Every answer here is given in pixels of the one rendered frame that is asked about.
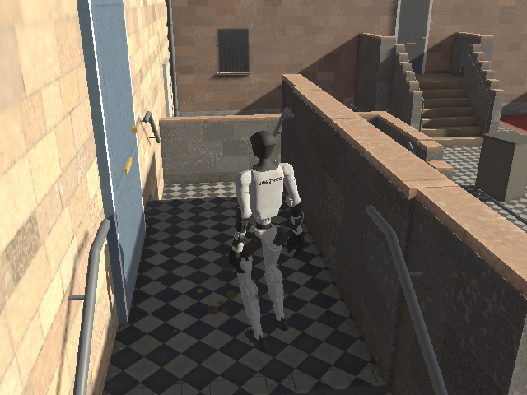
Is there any robot right upper arm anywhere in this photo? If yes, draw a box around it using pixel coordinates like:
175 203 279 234
278 163 301 207

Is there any robot left upper arm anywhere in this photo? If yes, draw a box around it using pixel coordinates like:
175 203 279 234
234 170 252 220

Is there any robot right shin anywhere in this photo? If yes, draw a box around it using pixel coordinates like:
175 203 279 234
267 267 284 321

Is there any robot left forearm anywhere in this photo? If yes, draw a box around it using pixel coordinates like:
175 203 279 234
232 208 248 253

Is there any robot right forearm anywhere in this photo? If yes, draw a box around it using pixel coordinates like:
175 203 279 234
290 202 302 235

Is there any robot right hand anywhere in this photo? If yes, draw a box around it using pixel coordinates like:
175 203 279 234
286 232 305 257

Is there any robot left hand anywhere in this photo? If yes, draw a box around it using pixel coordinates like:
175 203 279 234
228 250 249 273

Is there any left robot foot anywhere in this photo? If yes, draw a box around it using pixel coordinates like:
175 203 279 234
245 329 268 351

